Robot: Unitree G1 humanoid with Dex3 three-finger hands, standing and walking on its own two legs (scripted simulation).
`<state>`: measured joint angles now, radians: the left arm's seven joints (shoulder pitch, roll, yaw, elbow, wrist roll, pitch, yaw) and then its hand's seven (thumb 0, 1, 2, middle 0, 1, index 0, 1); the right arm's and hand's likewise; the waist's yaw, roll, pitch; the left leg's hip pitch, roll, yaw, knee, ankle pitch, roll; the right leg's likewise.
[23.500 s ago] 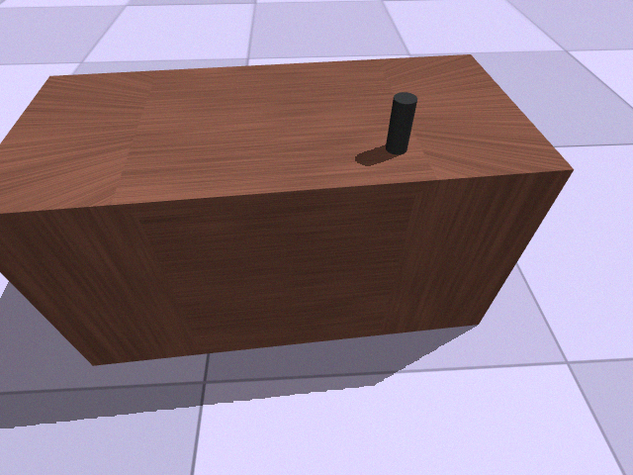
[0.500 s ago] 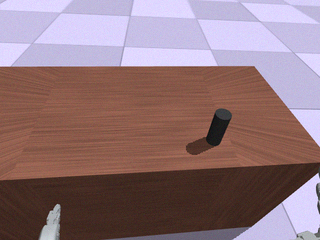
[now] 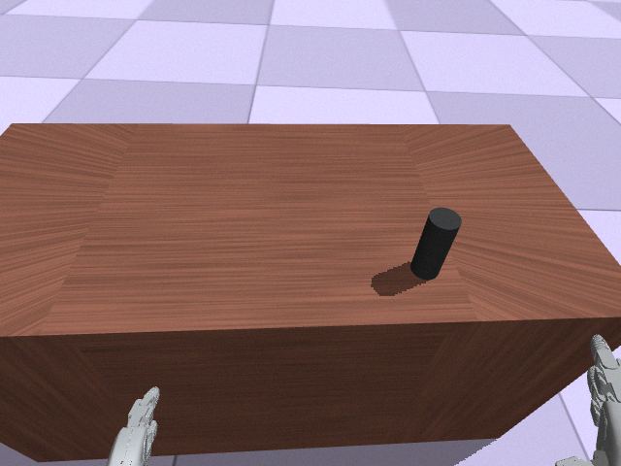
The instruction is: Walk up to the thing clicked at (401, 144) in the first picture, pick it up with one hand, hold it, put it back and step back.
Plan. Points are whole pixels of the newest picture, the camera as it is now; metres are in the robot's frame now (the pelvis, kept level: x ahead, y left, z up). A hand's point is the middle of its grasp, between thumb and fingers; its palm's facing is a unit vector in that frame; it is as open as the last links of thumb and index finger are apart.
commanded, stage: home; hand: right
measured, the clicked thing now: (434, 245) +0.48 -0.21 -0.01
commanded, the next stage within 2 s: none
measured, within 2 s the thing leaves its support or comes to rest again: neither
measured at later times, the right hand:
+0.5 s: hand (444, 441) +0.20 -0.18 -0.11, palm faces +0.07 +0.97 -0.21, open 17.4 cm
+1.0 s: hand out of the picture +0.15 -0.26 -0.14, palm faces -0.06 +0.93 -0.37, open 17.5 cm
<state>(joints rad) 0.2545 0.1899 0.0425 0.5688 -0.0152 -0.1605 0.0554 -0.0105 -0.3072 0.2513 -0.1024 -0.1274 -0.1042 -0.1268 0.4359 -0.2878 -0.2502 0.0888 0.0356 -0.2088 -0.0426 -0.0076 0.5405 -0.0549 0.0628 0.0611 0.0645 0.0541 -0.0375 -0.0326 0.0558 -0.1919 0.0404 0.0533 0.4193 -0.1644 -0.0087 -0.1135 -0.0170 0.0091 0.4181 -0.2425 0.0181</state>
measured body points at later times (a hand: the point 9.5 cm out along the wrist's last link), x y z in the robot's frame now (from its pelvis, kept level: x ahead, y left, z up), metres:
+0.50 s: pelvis +0.02 -0.01 +0.00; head +0.04 -0.01 +0.45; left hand +0.18 +0.22 -0.09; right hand +0.19 -0.23 -0.09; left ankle +0.04 +0.12 -0.74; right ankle -0.01 -0.13 -0.74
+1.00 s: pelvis +0.03 -0.01 +0.00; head +0.03 -0.01 +0.45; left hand +0.12 +0.28 -0.12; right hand +0.15 -0.30 -0.11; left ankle +0.04 +0.12 -0.74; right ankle -0.01 -0.13 -0.74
